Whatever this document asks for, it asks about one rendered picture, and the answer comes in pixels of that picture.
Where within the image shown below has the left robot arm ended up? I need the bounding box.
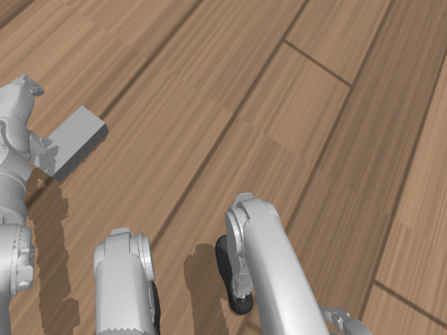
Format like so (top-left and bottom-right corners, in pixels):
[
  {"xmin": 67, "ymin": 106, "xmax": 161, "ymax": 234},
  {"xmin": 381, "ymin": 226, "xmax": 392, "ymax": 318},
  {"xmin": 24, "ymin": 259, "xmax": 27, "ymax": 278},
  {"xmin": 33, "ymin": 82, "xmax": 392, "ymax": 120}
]
[{"xmin": 0, "ymin": 116, "xmax": 35, "ymax": 335}]

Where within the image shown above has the left robot hand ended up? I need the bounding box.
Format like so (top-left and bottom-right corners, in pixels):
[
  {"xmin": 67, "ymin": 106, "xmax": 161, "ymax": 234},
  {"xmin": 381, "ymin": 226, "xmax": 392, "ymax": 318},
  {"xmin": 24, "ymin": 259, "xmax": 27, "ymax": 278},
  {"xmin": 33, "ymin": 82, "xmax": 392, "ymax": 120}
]
[{"xmin": 0, "ymin": 74, "xmax": 52, "ymax": 158}]

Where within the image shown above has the right robot foot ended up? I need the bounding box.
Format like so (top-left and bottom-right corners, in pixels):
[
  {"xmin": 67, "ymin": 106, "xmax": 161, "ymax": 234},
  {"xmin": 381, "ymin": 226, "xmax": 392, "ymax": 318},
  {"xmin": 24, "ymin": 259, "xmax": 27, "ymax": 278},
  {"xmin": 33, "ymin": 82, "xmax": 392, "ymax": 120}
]
[{"xmin": 215, "ymin": 235, "xmax": 253, "ymax": 315}]

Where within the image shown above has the right robot hand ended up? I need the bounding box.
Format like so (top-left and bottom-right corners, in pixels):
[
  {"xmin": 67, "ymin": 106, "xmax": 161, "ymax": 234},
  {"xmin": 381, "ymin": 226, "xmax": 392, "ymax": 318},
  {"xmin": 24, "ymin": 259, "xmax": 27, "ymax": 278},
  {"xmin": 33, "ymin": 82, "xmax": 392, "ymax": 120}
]
[{"xmin": 319, "ymin": 306, "xmax": 373, "ymax": 335}]

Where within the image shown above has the carton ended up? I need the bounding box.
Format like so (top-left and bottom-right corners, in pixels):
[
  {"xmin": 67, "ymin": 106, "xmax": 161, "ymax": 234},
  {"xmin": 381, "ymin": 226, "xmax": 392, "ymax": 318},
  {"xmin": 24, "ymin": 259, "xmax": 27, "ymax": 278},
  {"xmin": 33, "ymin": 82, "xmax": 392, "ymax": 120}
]
[{"xmin": 30, "ymin": 106, "xmax": 109, "ymax": 182}]

